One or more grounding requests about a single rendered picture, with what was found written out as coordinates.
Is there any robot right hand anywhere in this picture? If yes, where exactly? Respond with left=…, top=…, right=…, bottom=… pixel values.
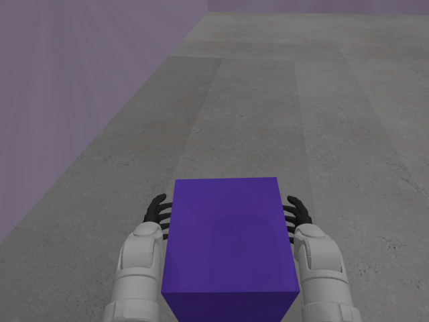
left=282, top=196, right=312, bottom=244

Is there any carton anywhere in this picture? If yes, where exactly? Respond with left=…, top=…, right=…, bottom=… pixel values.
left=161, top=177, right=300, bottom=322

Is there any left robot forearm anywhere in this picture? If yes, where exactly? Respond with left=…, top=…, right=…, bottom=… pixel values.
left=102, top=221, right=164, bottom=322

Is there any right robot forearm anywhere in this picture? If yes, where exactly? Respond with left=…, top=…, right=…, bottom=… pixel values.
left=294, top=223, right=362, bottom=322

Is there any robot left hand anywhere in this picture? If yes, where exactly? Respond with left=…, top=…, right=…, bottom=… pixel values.
left=143, top=193, right=172, bottom=240

